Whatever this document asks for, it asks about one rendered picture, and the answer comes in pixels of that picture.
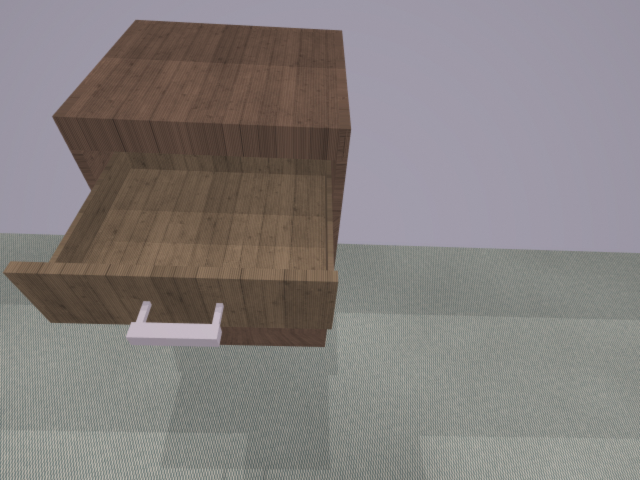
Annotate drawer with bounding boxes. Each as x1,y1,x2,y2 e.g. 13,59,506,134
3,152,338,329

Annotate handle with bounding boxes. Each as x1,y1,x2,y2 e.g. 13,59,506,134
126,301,224,347

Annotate cabinet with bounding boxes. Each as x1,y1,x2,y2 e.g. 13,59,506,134
52,20,351,347

